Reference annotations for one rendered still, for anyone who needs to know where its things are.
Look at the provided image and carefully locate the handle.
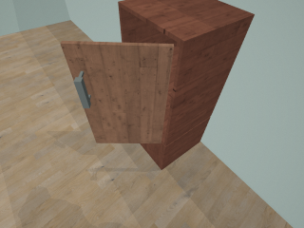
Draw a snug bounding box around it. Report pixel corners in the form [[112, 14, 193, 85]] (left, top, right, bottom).
[[73, 70, 91, 108]]

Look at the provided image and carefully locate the cupboard door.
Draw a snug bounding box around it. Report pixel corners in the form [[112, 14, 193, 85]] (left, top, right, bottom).
[[60, 41, 174, 143]]

